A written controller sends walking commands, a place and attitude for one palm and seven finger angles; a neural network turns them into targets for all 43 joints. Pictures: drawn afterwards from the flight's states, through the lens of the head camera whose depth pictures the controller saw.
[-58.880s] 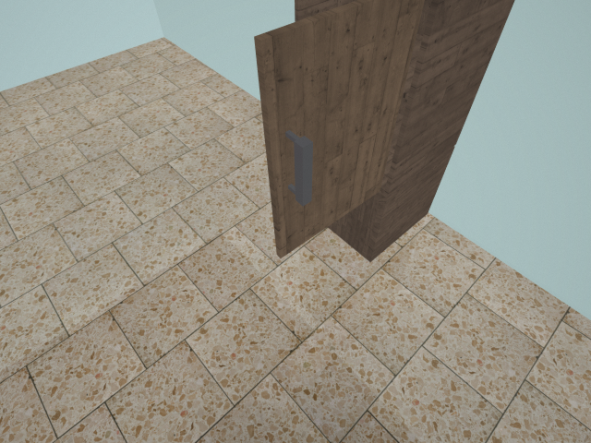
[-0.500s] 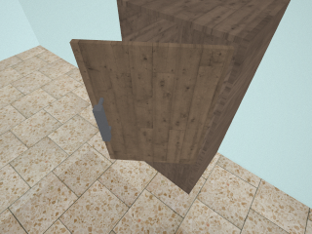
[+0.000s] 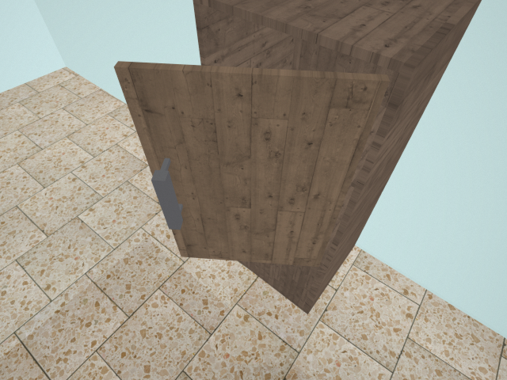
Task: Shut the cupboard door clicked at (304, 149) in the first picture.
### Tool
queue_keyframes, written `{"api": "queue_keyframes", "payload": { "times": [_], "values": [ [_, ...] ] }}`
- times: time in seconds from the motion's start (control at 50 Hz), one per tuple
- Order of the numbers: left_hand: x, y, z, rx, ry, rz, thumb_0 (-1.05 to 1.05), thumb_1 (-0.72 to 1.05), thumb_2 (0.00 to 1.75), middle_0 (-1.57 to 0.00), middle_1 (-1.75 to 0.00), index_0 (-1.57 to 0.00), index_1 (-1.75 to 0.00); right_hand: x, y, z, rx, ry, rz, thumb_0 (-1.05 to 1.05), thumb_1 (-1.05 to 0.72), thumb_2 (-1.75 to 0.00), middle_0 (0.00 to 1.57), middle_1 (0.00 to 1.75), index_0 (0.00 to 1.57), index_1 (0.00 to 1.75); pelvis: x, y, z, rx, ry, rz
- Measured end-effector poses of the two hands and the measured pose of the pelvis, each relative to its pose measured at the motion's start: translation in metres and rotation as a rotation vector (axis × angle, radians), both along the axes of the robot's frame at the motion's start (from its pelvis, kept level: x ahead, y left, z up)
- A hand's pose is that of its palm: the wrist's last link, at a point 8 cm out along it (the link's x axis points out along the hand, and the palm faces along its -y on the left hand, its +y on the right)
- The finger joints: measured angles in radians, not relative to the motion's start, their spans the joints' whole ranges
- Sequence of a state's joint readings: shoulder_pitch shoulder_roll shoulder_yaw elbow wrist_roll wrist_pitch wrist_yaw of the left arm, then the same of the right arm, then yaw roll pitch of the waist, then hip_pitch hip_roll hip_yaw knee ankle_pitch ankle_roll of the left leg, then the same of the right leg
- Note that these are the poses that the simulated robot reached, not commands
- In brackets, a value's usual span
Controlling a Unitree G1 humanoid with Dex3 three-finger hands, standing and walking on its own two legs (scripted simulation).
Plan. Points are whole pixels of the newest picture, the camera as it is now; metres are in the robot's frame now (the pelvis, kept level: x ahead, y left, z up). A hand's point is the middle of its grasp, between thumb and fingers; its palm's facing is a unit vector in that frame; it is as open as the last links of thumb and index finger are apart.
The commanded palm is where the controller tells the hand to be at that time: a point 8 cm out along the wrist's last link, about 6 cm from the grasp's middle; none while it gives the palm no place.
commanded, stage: raise the hand and make a fist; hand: left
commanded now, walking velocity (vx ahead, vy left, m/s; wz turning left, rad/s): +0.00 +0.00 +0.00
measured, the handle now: (171, 194) +0.46 +0.21 -0.02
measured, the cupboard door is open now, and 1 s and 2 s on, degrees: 35 35 35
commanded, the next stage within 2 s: bring the fist close to the handle in 1.98 s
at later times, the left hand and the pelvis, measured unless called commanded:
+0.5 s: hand out of the picture +0.11 +0.18 -0.10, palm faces +0.04 -1.00 +0.01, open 6.1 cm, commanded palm +0.11 +0.23 -0.06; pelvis -0.05 -0.01 -0.10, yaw +2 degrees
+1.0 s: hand (114, 368) +0.14 +0.22 -0.03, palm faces +0.07 -1.00 -0.06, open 3.8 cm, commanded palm +0.12 +0.25 -0.04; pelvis -0.06 +0.02 -0.11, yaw +2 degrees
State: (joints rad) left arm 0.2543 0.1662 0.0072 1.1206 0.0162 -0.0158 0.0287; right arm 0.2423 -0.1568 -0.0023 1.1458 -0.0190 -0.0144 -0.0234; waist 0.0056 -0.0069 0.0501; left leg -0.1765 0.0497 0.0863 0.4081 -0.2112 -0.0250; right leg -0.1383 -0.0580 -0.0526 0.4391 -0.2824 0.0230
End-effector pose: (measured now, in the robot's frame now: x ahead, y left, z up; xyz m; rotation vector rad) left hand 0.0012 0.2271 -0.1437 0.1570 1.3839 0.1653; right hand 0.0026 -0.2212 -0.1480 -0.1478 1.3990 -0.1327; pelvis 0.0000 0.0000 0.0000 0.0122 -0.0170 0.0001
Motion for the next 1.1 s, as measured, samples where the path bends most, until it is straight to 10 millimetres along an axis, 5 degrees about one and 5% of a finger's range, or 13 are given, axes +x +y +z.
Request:
{"api": "queue_keyframes", "payload": {
  "times": [0.1, 0.22, 0.3, 0.38, 0.48, 0.54, 0.66, 0.76, 0.84, 0.92, 1.0, 1.1],
  "values": [
    [0.010, 0.002, 0.004, -0.002, -0.054, 0.060, 0.00, 0.91, 0.90, -0.20, -0.30, -0.20, -0.30, 0.006, -0.004, 0.001, -0.020, -0.047, 0.005, 0.01, -0.92, -0.90, 0.20, 0.30, 0.20, 0.30, -0.001, 0.000, -0.002, -0.010, -0.002, -0.003],
    [0.131, 0.008, 0.109, 0.050, -0.863, 0.055, 0.01, 0.91, 0.90, -0.22, -0.32, -0.22, -0.33, 0.061, -0.022, 0.019, -0.073, -0.481, 0.028, 0.02, -0.91, -0.90, 0.20, 0.30, 0.20, 0.30, -0.011, 0.001, -0.011, -0.003, 0.015, 0.030],
    [0.172, -0.005, 0.144, -0.037, -1.236, -0.039, 0.01, 0.91, 0.90, -0.26, -0.37, -0.26, -0.38, 0.105, -0.032, 0.033, -0.083, -0.704, 0.060, 0.02, -0.91, -0.90, 0.20, 0.30, 0.20, 0.30, -0.026, -0.003, -0.027, 0.003, 0.089, 0.028],
    [0.155, -0.017, 0.117, -0.161, -1.390, -0.156, 0.00, 0.91, 0.90, -0.32, -0.44, -0.32, -0.44, 0.138, -0.040, 0.040, -0.102, -0.828, 0.140, 0.01, -0.90, -0.90, 0.20, 0.30, 0.20, 0.30, -0.040, -0.011, -0.055, 0.011, 0.166, 0.016],
    [0.097, -0.004, 0.055, -0.172, -1.257, -0.126, 0.00, 0.90, 0.90, -0.41, -0.53, -0.42, -0.53, 0.169, -0.040, 0.026, -0.134, -0.887, 0.237, 0.01, -0.90, -0.90, 0.20, 0.30, 0.20, 0.30, -0.052, -0.015, -0.092, -0.008, 0.223, 0.032],
    [0.077, 0.013, 0.055, -0.097, -1.268, -0.093, 0.01, 0.90, 0.90, -0.47, -0.59, -0.47, -0.59, 0.179, -0.029, 0.010, -0.127, -0.902, 0.268, 0.01, -0.90, -0.90, 0.20, 0.29, 0.20, 0.30, -0.056, -0.013, -0.109, -0.033, 0.238, 0.044],
    [0.105, 0.014, 0.104, -0.079, -1.519, -0.220, 0.02, 0.90, 0.90, -0.57, -0.71, -0.57, -0.71, 0.168, 0.006, -0.029, -0.048, -0.870, 0.252, 0.02, -0.90, -0.90, 0.20, 0.30, 0.20, 0.30, -0.064, -0.006, -0.125, -0.072, 0.250, 0.050],
    [0.140, 0.000, 0.091, -0.240, -1.342, -0.286, 0.01, 0.90, 0.90, -0.66, -0.81, -0.67, -0.81, 0.132, 0.025, -0.045, 0.011, -0.771, 0.133, 0.02, -0.90, -0.90, 0.20, 0.30, 0.20, 0.30, -0.065, 0.003, -0.119, -0.063, 0.258, 0.034],
    [0.135, 0.012, 0.080, -0.227, -1.190, -0.187, 0.01, 0.90, 0.90, -0.74, -0.89, -0.74, -0.89, 0.105, 0.024, -0.040, -0.008, -0.697, 0.062, 0.02, -0.90, -0.90, 0.20, 0.30, 0.20, 0.30, -0.059, 0.010, -0.107, -0.049, 0.255, 0.018],
    [0.120, 0.036, 0.100, -0.088, -1.283, -0.122, 0.02, 0.90, 0.90, -0.81, -0.97, -0.81, -0.97, 0.091, 0.016, -0.033, -0.056, -0.660, 0.087, 0.02, -0.90, -0.90, 0.20, 0.30, 0.20, 0.30, -0.056, 0.014, -0.102, -0.053, 0.252, 0.020],
    [0.116, 0.041, 0.114, -0.055, -1.413, -0.151, 0.02, 0.91, 0.90, -0.88, -1.05, -0.88, -1.05, 0.095, 0.008, -0.030, -0.095, -0.663, 0.150, 0.02, -0.90, -0.90, 0.20, 0.30, 0.20, 0.30, -0.058, 0.019, -0.105, -0.068, 0.252, 0.036],
    [0.127, 0.023, 0.095, -0.183, -1.335, -0.240, 0.01, 0.91, 0.90, -0.97, -1.15, -0.98, -1.15, 0.109, 0.005, -0.021, -0.120, -0.719, 0.159, 0.02, -0.90, -0.90, 0.20, 0.30, 0.20, 0.30, -0.062, 0.023, -0.107, -0.072, 0.255, 0.039]
  ]
}}
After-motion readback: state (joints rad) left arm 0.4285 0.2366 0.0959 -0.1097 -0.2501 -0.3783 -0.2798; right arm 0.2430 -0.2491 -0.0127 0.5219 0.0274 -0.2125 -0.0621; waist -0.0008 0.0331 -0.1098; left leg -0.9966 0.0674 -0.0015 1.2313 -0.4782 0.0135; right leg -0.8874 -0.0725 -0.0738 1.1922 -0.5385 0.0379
